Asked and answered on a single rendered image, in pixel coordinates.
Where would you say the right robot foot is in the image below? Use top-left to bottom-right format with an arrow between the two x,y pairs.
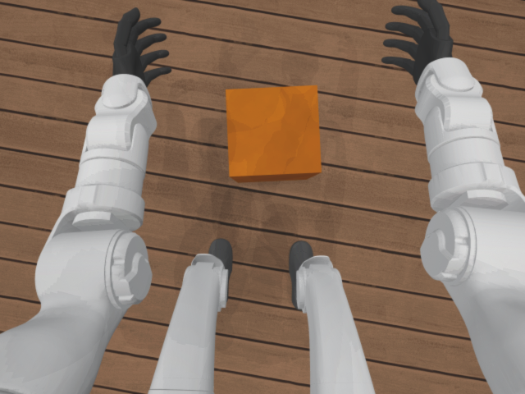
289,241 -> 313,311

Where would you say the robot left forearm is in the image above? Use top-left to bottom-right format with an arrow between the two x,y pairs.
35,74 -> 157,297

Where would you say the right robot shin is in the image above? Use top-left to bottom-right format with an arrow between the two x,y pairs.
299,255 -> 343,285

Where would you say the robot left upper arm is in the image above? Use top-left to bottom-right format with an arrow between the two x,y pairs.
0,229 -> 153,394

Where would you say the robot left hand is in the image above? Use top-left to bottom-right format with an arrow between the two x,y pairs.
112,7 -> 171,87

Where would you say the robot right forearm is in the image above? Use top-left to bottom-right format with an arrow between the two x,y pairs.
415,57 -> 525,213

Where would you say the robot right hand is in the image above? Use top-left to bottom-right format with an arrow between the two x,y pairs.
381,0 -> 454,85

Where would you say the robot right upper arm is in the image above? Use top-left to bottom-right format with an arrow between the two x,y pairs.
420,205 -> 525,394

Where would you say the carton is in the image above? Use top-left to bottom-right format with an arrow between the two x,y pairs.
226,85 -> 322,183

